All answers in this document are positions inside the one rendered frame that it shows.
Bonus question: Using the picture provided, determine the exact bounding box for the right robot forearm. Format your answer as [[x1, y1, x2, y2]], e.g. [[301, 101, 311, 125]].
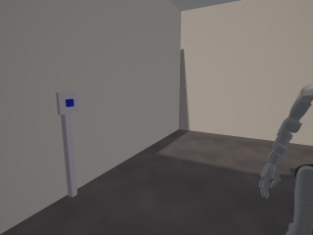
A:
[[266, 117, 293, 166]]

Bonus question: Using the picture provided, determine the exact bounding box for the button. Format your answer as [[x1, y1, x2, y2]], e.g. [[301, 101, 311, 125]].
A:
[[66, 99, 74, 107]]

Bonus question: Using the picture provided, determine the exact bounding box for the panel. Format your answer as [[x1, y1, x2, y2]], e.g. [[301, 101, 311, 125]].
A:
[[56, 91, 79, 198]]

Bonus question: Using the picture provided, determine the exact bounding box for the robot right thigh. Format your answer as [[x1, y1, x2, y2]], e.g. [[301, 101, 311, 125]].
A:
[[292, 164, 313, 235]]

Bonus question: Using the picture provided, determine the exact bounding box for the robot right hand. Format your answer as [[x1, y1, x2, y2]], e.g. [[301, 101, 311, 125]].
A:
[[258, 162, 282, 199]]

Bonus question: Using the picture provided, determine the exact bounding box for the right robot upper arm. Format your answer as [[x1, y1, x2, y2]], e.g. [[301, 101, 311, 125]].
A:
[[285, 84, 313, 133]]

